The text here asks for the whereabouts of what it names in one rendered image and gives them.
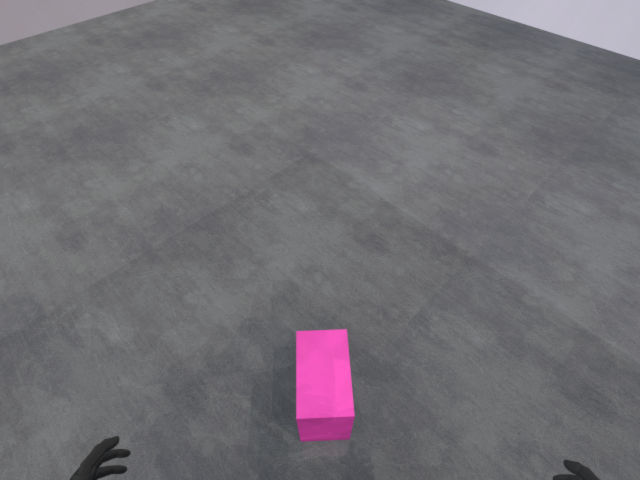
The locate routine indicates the carton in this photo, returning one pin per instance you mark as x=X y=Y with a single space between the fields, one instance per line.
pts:
x=324 y=396

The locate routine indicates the right robot hand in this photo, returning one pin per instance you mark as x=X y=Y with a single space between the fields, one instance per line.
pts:
x=582 y=472

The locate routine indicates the left robot hand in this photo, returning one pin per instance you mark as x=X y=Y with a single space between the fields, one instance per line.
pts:
x=90 y=468

